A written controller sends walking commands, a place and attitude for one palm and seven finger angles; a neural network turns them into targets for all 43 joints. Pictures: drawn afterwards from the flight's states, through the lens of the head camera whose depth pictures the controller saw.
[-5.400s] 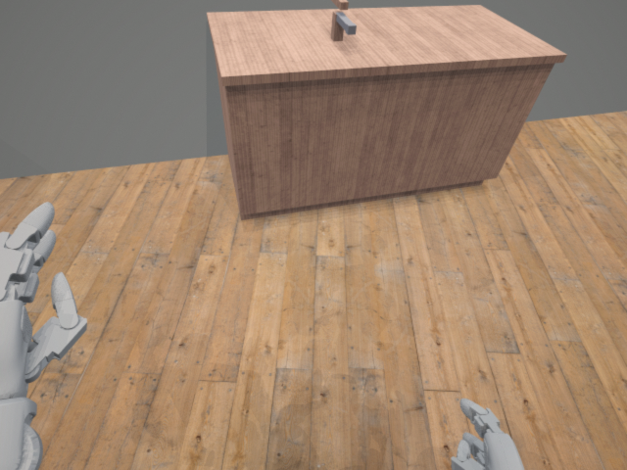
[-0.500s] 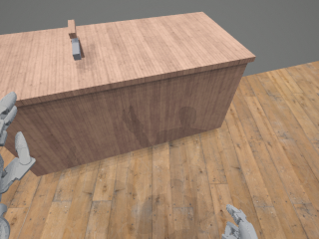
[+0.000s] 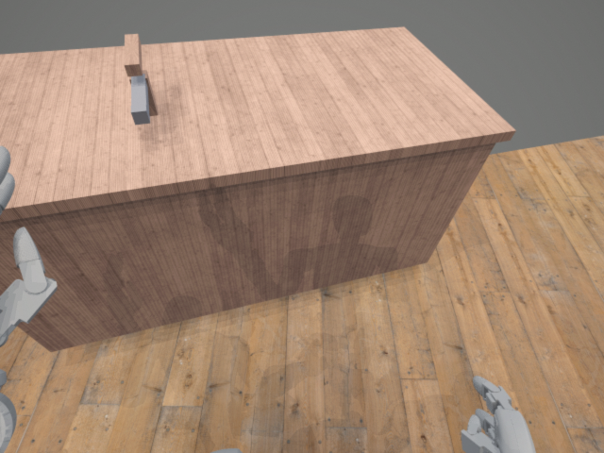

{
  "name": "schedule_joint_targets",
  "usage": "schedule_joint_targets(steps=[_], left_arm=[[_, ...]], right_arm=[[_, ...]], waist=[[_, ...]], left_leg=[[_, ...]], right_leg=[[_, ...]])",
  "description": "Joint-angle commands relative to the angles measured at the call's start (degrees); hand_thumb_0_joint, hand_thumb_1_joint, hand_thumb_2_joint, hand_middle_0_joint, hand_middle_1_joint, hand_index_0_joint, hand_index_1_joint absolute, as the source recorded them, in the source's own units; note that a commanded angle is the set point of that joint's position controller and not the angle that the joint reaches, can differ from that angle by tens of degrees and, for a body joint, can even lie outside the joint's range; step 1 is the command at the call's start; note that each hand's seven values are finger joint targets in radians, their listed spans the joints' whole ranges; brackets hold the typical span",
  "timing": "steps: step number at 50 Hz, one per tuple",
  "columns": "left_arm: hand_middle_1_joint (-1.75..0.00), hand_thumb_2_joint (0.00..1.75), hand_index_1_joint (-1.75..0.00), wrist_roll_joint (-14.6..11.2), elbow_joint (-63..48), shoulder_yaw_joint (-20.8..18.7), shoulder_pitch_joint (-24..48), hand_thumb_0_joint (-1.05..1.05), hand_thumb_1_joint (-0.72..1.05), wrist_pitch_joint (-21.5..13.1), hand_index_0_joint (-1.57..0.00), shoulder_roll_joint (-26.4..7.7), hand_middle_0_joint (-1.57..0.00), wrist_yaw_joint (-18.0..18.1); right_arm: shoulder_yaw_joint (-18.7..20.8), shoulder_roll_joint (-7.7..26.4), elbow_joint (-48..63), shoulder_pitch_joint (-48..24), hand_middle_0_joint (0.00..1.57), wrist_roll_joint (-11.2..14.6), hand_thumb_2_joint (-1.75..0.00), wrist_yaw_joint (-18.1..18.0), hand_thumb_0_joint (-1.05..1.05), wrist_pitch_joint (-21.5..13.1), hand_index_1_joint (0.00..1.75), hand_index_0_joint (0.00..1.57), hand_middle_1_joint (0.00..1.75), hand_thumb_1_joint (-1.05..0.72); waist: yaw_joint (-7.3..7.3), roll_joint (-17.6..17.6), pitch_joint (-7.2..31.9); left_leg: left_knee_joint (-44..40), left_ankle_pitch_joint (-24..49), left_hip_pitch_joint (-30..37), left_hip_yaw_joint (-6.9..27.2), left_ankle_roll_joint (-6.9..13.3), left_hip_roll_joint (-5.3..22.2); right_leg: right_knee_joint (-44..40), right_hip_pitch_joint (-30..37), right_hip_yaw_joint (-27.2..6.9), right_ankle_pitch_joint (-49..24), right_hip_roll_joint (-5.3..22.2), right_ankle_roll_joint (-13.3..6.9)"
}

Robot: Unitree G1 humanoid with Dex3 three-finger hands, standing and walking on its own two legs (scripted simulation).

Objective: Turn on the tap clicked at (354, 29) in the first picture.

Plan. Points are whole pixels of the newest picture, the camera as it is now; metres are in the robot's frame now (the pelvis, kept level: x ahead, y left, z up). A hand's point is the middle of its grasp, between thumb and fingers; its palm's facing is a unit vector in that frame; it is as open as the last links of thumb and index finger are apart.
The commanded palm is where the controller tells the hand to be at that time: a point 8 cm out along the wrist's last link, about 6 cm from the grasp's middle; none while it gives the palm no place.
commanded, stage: take the last steps up to it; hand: left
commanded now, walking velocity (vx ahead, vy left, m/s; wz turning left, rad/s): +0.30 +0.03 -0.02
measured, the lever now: (140, 114) +0.67 +0.37 +0.04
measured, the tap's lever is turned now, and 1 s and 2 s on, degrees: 0 0 0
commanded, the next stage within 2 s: come to a stop and stand still in 1.10 s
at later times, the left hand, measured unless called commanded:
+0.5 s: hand (134, 205) +0.32 +0.21 +0.18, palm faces +0.41 -0.82 -0.40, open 7.4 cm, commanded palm +0.26 +0.26 +0.19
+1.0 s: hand (161, 150) +0.41 +0.21 +0.18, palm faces +0.40 -0.79 -0.46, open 7.4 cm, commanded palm +0.35 +0.25 +0.19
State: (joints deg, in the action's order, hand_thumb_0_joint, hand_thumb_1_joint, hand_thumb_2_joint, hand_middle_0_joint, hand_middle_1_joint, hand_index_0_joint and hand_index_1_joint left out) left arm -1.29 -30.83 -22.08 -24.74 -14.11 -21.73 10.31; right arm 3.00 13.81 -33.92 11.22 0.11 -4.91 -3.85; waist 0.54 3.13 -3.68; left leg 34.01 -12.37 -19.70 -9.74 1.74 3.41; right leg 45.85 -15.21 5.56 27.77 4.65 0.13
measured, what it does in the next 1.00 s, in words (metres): walks ahead: right foot, then left foot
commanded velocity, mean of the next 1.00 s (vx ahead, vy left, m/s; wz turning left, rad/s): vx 0.24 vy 0.03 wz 0.00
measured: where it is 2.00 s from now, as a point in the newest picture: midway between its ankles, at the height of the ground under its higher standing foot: outside the picture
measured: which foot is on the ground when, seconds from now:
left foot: down 0.00-0.32, up 0.34-0.60, down 0.62-0.96, up 0.98-1.00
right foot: up 0.00-0.30, down 0.32-0.64, up 0.66-0.92, down 0.94-1.00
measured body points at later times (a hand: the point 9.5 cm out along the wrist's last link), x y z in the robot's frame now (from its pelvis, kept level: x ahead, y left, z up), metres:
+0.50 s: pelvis +0.10 -0.02 +0.01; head +0.13 -0.03 +0.46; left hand +0.29 +0.25 +0.20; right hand +0.25 -0.27 -0.09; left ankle +0.11 +0.10 -0.67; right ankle +0.10 -0.13 -0.72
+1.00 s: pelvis +0.19 -0.03 +0.00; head +0.21 -0.05 +0.45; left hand +0.38 +0.25 +0.21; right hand +0.35 -0.23 -0.10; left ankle +0.19 +0.10 -0.71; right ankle +0.22 -0.12 -0.72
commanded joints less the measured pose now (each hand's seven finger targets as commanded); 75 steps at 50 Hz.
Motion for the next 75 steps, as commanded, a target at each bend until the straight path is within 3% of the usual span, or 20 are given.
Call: schedule_joint_targets(steps=[1,6,13,14,15,16,17,23,29,33,38,45,47,49,50,55,61,66,70,75], left_arm=[[-0.30,0.90,-0.30,0.12,-12.95,-5.82,5.47,0.00,0.90,-4.03,-0.20,-10.71,-0.20,-0.07],[-0.30,0.90,-0.30,-0.48,-15.60,-5.32,-2.09,0.00,0.90,-3.13,-0.20,-7.80,-0.20,-0.67],[-0.30,0.90,-0.30,-0.23,-6.55,-5.01,1.57,0.00,0.90,-0.93,-0.20,-7.47,-0.20,-0.36],[-0.30,0.90,-0.30,0.07,-6.09,-4.64,2.88,0.00,0.90,-0.72,-0.20,-7.44,-0.20,-0.29],[-0.30,0.90,-0.30,0.54,-5.25,-4.89,3.10,0.00,0.90,-0.38,-0.20,-8.60,-0.20,-0.23],[-0.30,0.90,-0.30,0.55,-6.54,-5.43,4.79,0.00,0.90,-0.35,-0.20,-10.46,-0.20,0.09],[-0.30,0.90,-0.30,-0.31,-5.97,-6.70,6.00,0.00,0.90,-0.31,-0.20,-11.10,-0.20,0.03],[-0.30,0.90,-0.30,0.25,-11.04,-6.30,1.62,0.00,0.90,-2.56,-0.20,-9.42,-0.20,0.23],[-0.30,0.90,-0.30,-0.51,-13.69,-6.68,0.03,0.00,0.90,-2.34,-0.20,-9.09,-0.20,1.44],[-0.30,0.90,-0.30,-0.13,-10.88,-6.56,4.14,0.00,0.90,-3.30,-0.20,-10.55,-0.20,0.61],[-0.30,0.90,-0.30,-0.39,-13.88,-4.09,-1.24,0.00,0.90,-2.50,-0.20,-6.97,-0.20,-0.64],[-0.30,0.90,-0.30,-0.41,-9.19,-5.92,0.25,0.00,0.90,-0.45,-0.20,-8.76,-0.20,-0.24],[-0.30,0.90,-0.30,0.12,-7.28,-5.99,2.27,0.00,0.90,-0.32,-0.20,-9.67,-0.20,-0.08],[-0.30,0.90,-0.30,-0.75,-5.76,-6.44,4.16,0.00,0.90,0.31,-0.20,-10.42,-0.20,-0.20],[-0.30,0.90,-0.30,-0.98,-6.02,-5.90,5.17,0.00,0.90,0.44,-0.20,-10.51,-0.20,-0.21],[-0.30,0.90,-0.30,-0.03,-10.20,-5.55,1.92,0.00,0.90,-2.04,-0.20,-9.43,-0.20,0.13],[-0.30,0.90,-0.30,-0.68,-14.34,-5.58,-0.64,0.00,0.90,-1.40,-0.20,-8.86,-0.20,1.10],[-0.30,0.90,-0.30,-0.73,-11.74,-4.62,1.62,0.00,0.90,-2.08,-0.20,-8.71,-0.20,-0.39],[-0.30,0.90,-0.30,-0.29,-14.18,-3.58,0.04,0.00,0.90,-1.04,-0.20,-8.19,-0.20,-0.60],[-0.30,0.90,-0.30,-0.65,-12.50,-4.55,-1.17,0.00,0.90,0.62,-0.20,-8.62,-0.20,-0.87]], right_arm=[[0.32,3.93,7.23,-4.11,0.20,0.07,-0.90,0.53,0.00,-4.09,0.30,0.20,0.30,-0.90],[0.07,4.02,6.72,-3.34,0.20,0.03,-0.90,1.63,0.00,-5.11,0.30,0.20,0.30,-0.90],[-0.83,3.66,6.27,-3.86,0.20,0.12,-0.90,0.34,0.00,-4.26,0.30,0.20,0.30,-0.90],[-0.85,3.43,6.15,-3.88,0.20,0.27,-0.90,0.29,0.00,-3.91,0.30,0.20,0.30,-0.90],[-1.03,2.52,6.26,-3.70,0.20,0.36,-0.90,0.32,0.00,-3.46,0.30,0.20,0.30,-0.90],[-1.64,1.24,6.95,-4.13,0.20,0.36,-0.90,0.56,0.00,-3.19,0.30,0.20,0.30,-0.90],[-1.12,2.90,6.73,-5.51,0.20,0.08,-0.90,0.89,0.00,-3.90,0.30,0.20,0.30,-0.90],[-1.38,2.48,5.71,-5.93,0.20,0.01,-0.90,1.08,0.00,-1.87,0.30,0.20,0.30,-0.90],[0.22,2.93,8.34,-3.53,0.20,-0.29,-0.90,0.14,0.00,-2.25,0.30,0.20,0.30,-0.90],[-0.02,4.48,8.36,-4.05,0.20,-0.39,-0.90,0.01,0.00,-2.64,0.30,0.20,0.30,-0.90],[0.39,4.50,6.98,-2.66,0.20,0.32,-0.90,1.38,0.00,-3.90,0.30,0.20,0.30,-0.90],[-1.04,3.71,7.47,-4.22,0.20,0.35,-0.90,0.49,0.00,-3.23,0.30,0.20,0.30,-0.90],[-1.30,2.69,6.95,-3.91,0.20,0.30,-0.90,0.37,0.00,-2.52,0.30,0.20,0.30,-0.90],[-1.18,2.45,7.37,-4.84,0.20,0.22,-0.90,0.77,0.00,-2.74,0.30,0.20,0.30,-0.90],[-0.89,3.11,6.94,-5.31,0.20,0.45,-0.90,1.14,0.00,-2.66,0.30,0.20,0.30,-0.90],[-2.02,1.81,6.01,-6.74,0.20,0.05,-0.90,0.80,0.00,-1.40,0.30,0.20,0.30,-0.90],[-0.95,2.52,8.58,-4.24,0.20,-0.35,-0.90,0.37,0.00,-1.48,0.30,0.20,0.30,-0.90],[-0.86,3.72,8.99,-4.04,0.20,-0.79,-0.90,0.25,0.00,-2.14,0.30,0.20,0.30,-0.90],[-0.42,4.36,8.42,-2.27,0.20,-0.34,-0.90,1.85,0.00,-4.06,0.30,0.20,0.30,-0.90],[-1.34,4.42,9.06,-3.03,0.20,-0.30,-0.90,2.10,0.00,-4.16,0.30,0.20,0.30,-0.90]], waist=[[-1.31,-15.86,8.61],[-0.58,-16.62,10.12],[-0.49,-12.77,8.82],[-0.47,-9.05,8.98],[-0.16,-1.15,9.83],[-0.28,12.24,9.32],[0.94,13.53,8.83],[-0.39,3.15,7.94],[-0.24,-0.58,10.67],[-1.67,-22.31,8.01],[-0.83,-16.16,9.66],[-0.55,-13.40,9.04],[-0.75,-3.76,8.91],[0.55,14.22,8.74],[-0.11,13.28,7.88],[-0.70,3.34,9.04],[-0.07,0.33,11.66],[-0.38,-18.72,7.84],[-0.35,-15.87,11.88],[-0.48,-14.33,9.81]], left_leg=[[-17.26,3.76,18.83,31.80,13.33,20.60],[-17.20,8.31,10.97,13.63,8.45,14.16],[-10.39,-4.27,4.88,7.41,4.10,11.90],[-5.34,-7.24,1.72,6.21,2.87,10.11],[6.51,-9.76,-3.44,2.86,1.60,6.32],[20.64,-16.65,-15.72,0.43,-1.03,-0.63],[29.92,-18.76,-19.62,6.14,-1.90,-0.58],[18.61,-9.45,-11.16,6.43,-2.77,2.98],[-7.46,2.58,8.35,-0.96,-2.03,-1.50],[-19.27,5.18,15.73,34.34,11.50,21.42],[-14.59,17.44,14.28,15.27,8.52,14.28],[-9.67,2.50,5.62,8.13,3.72,11.34],[1.98,-7.09,-2.04,4.93,1.11,6.81],[23.70,-19.72,-13.97,4.34,-2.33,-1.91],[30.95,-18.14,-16.19,8.48,-2.59,-1.24],[19.41,-10.36,-9.66,6.83,-3.18,1.26],[-6.20,1.38,6.10,1.44,-2.42,-2.31],[-17.50,26.66,12.15,26.18,6.28,17.54],[-10.65,41.15,20.34,13.88,3.33,13.18],[-11.20,22.94,9.26,10.74,0.98,11.95]], right_leg=[[23.97,-23.99,-6.20,3.49,0.44,0.14],[9.27,-14.72,-0.59,-5.80,0.42,1.23],[-15.58,2.86,5.92,-10.39,-3.56,1.50],[-19.32,7.37,3.82,-10.53,-2.58,0.56],[-23.56,10.95,-6.21,-8.60,3.68,-2.72],[-28.97,16.87,-26.75,-12.41,15.29,-8.65],[-31.53,15.55,-33.52,-11.39,20.02,-11.80],[-26.80,8.82,-9.05,-31.39,14.02,-9.45],[-18.51,6.90,-4.88,-22.07,7.89,-5.38],[17.70,-17.26,-3.40,7.50,-1.79,-0.10],[7.84,-14.61,-0.72,-3.17,-0.46,1.04],[-16.25,3.38,5.15,-10.82,-4.02,1.44],[-23.12,10.24,-4.90,-14.07,2.75,-1.84],[-30.55,12.66,-29.34,-17.78,17.94,-10.02],[-31.25,12.17,-30.97,-17.42,18.99,-11.15],[-25.36,10.82,-8.59,-41.80,13.65,-8.55],[-21.12,8.85,-5.72,-26.85,9.30,-5.91],[0.53,-6.47,-3.19,4.03,-2.40,0.82],[-8.52,-5.25,-1.66,-4.98,-3.52,0.87],[-20.19,6.16,-0.69,-13.79,-3.60,1.13]])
